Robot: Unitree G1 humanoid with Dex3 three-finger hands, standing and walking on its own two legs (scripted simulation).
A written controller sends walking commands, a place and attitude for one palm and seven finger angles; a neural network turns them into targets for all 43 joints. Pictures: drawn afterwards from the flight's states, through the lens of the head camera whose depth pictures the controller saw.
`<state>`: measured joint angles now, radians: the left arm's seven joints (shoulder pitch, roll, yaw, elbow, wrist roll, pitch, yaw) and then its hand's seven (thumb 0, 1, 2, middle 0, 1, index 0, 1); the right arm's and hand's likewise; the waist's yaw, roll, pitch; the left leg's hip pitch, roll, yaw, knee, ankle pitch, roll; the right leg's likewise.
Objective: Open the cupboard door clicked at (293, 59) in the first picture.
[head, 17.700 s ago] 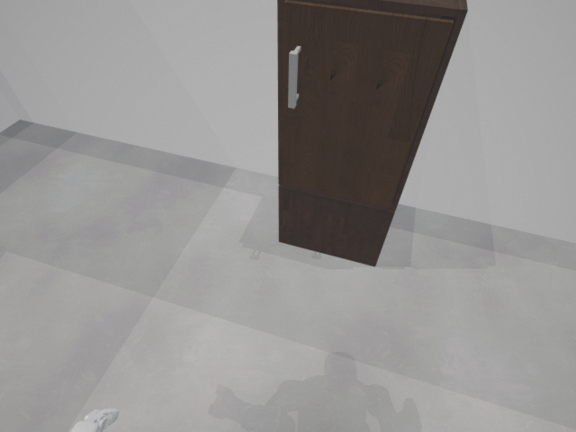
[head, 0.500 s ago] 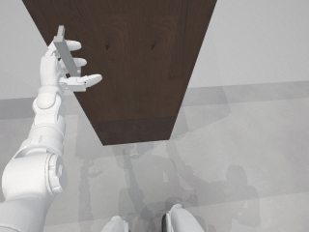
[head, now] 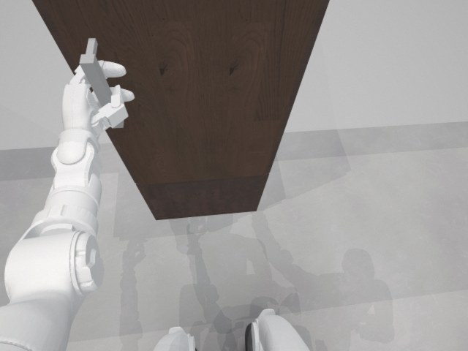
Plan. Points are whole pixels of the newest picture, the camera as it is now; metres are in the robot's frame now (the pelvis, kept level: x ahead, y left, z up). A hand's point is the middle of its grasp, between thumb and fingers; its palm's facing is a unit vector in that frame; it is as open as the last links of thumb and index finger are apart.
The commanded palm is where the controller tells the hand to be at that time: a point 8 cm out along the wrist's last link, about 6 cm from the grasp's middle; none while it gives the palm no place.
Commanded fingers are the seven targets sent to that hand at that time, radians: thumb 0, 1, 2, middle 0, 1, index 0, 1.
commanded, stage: pull the door open along its arc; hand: left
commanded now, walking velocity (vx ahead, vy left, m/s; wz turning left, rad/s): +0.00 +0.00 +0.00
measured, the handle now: (106, 87) +0.55 +0.18 +0.08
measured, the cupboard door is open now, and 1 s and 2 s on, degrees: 0 36 38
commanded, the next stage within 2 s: open thumb and fingers to let go in 1.08 s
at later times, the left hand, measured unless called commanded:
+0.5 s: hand (136, 160) +0.40 +0.12 +0.08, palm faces +0.11 -0.99 +0.08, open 5.6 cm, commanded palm +0.35 +0.17 +0.08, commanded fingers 0.00 0.90 0.90 -0.40 -1.35 -0.40 -1.35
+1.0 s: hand (189, 213) +0.31 +0.04 +0.09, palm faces +0.37 -0.93 -0.03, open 5.7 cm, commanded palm +0.23 +0.06 +0.08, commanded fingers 0.00 0.90 0.90 -0.40 -1.35 -0.40 -1.35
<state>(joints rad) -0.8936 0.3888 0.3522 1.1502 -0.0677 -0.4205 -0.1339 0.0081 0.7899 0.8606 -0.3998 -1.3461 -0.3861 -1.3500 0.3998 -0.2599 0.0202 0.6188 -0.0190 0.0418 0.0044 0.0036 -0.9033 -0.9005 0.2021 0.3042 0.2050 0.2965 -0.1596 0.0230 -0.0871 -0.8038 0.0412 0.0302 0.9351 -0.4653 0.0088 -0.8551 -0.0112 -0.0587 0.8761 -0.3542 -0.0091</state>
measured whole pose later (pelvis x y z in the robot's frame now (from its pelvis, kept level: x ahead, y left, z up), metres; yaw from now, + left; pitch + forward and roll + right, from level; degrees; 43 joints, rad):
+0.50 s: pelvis +0.02 +0.00 +0.02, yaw -1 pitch +13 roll -1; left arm -0.30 0.09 0.15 0.51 -0.15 -0.35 0.06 0.02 0.74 0.76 -0.39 -1.35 -0.38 -1.35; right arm 0.34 -0.24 -0.02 0.55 0.00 0.02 0.03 0.01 -0.90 -0.90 0.20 0.30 0.20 0.30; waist -0.06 0.03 -0.12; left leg -0.60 0.04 0.06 0.81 -0.45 0.00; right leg -0.67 0.00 -0.03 0.78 -0.35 -0.01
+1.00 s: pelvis +0.01 -0.03 +0.02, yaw +3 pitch +7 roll +0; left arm 0.08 -0.09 -0.26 0.09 0.08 -0.14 0.58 0.02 0.74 0.76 -0.38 -1.35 -0.37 -1.35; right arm 0.19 -0.17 0.00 0.55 -0.06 0.03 0.03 0.01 -0.90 -0.90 0.20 0.30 0.20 0.30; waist -0.01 0.04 -0.09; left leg -0.49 0.04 -0.01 0.80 -0.44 -0.04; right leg -0.55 -0.01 -0.10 0.81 -0.39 -0.05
